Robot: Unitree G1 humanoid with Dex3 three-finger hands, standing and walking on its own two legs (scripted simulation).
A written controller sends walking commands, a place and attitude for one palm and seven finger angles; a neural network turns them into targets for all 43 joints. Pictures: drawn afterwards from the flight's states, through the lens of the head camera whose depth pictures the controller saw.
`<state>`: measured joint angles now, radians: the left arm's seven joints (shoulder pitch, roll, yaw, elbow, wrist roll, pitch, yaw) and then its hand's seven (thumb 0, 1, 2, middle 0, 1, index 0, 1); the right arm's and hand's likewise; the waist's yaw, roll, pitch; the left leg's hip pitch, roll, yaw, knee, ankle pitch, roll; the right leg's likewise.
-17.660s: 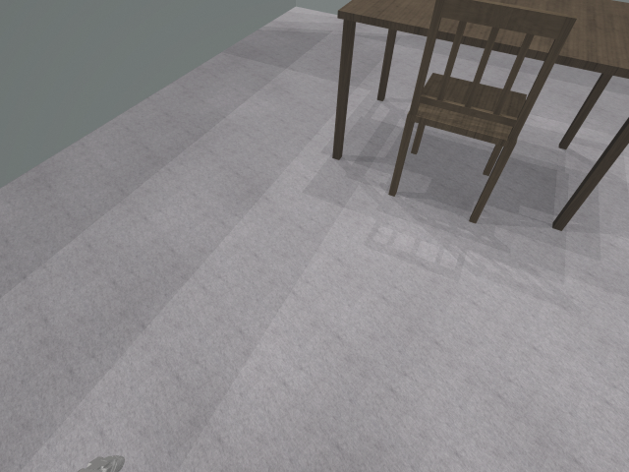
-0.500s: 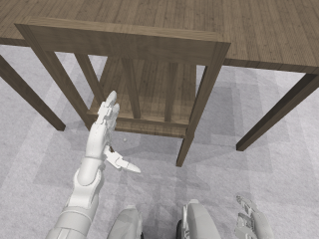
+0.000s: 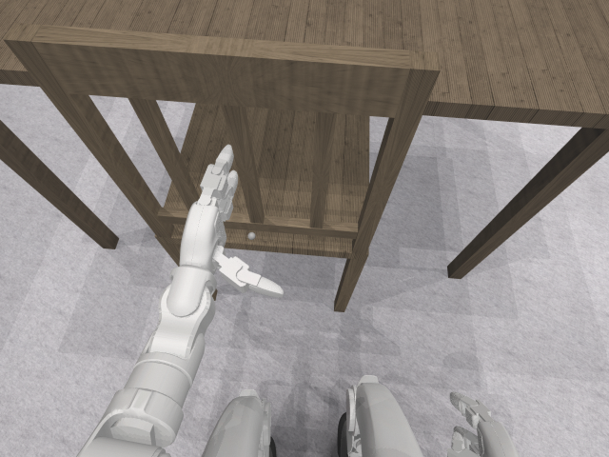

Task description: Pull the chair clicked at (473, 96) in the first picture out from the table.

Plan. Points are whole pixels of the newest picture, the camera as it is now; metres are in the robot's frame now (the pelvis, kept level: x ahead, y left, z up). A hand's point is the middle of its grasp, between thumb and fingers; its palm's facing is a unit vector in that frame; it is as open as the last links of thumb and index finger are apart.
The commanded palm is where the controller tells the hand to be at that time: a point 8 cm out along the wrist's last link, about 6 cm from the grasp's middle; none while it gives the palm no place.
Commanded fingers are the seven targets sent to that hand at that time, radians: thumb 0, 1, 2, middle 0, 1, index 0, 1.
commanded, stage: push the fingers through the gap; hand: left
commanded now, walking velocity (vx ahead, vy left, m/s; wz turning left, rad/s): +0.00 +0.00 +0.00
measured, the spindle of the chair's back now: (247, 172) +0.50 +0.08 +0.01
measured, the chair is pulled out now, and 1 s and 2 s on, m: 0.00 0.00 0.00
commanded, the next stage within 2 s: hook a spindle and tug to test in 1.16 s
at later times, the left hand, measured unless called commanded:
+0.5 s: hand (258, 204) +0.44 +0.06 +0.02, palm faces -0.12 -0.99 -0.05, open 16.9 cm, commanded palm +0.42 +0.12 +0.02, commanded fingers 0.00 -0.50 0.30 -0.06 -0.08 -0.06 -0.08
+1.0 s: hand (258, 184) +0.47 +0.06 +0.02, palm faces -0.11 -0.99 -0.04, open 16.9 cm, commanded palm +0.45 +0.12 +0.02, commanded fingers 0.00 -0.50 0.30 -0.06 -0.08 -0.06 -0.08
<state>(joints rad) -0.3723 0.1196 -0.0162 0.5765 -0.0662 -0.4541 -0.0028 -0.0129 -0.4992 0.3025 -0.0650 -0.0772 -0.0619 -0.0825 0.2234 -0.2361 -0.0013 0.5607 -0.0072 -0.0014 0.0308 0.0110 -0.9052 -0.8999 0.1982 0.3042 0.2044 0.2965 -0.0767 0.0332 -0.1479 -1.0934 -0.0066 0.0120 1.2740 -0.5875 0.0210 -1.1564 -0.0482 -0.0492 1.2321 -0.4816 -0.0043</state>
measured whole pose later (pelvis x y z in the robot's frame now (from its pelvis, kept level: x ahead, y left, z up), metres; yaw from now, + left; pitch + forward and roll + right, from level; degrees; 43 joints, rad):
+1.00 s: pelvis +0.00 +0.00 +0.00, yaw -1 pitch +27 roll +0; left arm -0.74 0.19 0.18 0.98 -0.03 -0.54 0.00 -0.01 -0.50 0.30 -0.07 -0.08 -0.06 -0.08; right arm 0.31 -0.24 -0.01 0.61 -0.04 0.02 0.06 0.01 -0.91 -0.90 0.20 0.30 0.20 0.30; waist -0.15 0.04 -0.14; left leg -1.17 0.01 0.03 1.28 -0.58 0.02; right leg -1.24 -0.03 -0.03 1.23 -0.46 0.00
